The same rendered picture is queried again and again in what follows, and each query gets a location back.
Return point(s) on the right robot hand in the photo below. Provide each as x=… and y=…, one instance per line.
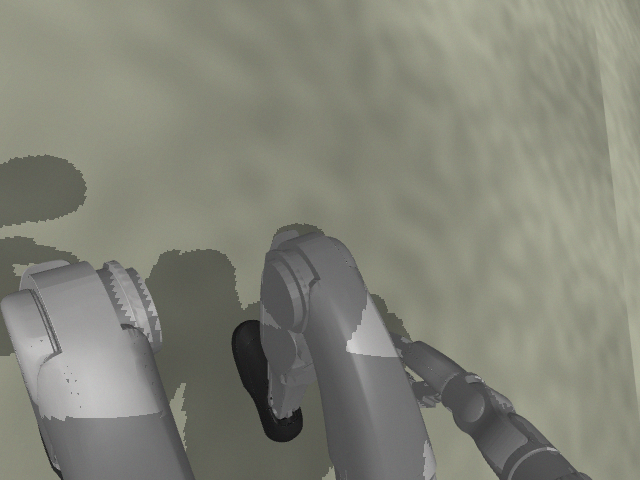
x=435, y=368

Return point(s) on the left robot foot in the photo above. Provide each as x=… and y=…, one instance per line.
x=58, y=472

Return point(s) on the right robot foot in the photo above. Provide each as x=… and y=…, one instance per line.
x=252, y=367

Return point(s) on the right robot arm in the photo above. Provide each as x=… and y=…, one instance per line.
x=510, y=444

